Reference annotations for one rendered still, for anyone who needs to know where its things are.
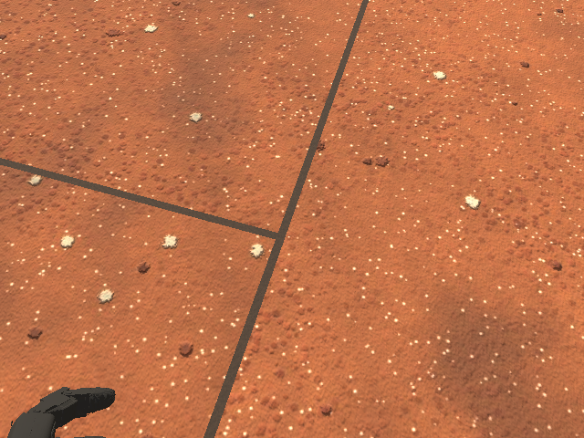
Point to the robot left hand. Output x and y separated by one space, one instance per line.
59 408

